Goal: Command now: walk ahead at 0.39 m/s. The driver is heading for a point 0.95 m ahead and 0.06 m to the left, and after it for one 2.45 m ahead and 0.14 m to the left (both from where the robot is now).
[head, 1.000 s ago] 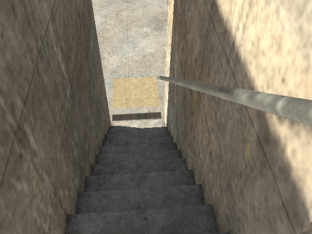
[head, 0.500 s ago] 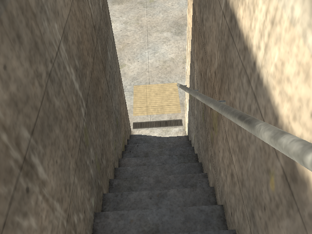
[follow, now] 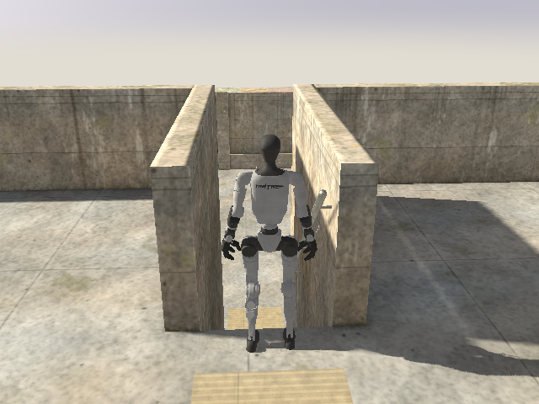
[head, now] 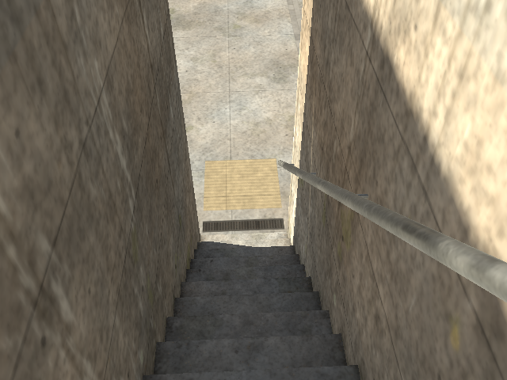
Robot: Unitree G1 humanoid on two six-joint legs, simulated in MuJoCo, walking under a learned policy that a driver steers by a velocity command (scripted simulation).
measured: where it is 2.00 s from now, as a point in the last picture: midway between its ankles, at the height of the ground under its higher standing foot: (224, 367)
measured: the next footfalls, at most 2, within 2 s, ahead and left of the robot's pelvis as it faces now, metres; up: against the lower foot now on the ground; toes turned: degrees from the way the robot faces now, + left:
right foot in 0.58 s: +0.27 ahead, -0.14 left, -0.20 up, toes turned -2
left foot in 1.04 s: +0.49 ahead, +0.26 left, -0.40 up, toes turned +2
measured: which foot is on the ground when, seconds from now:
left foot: down 0.00-0.58, up 0.60-1.00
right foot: down 0.00-0.16, up 0.18-0.56, down 0.58-1.00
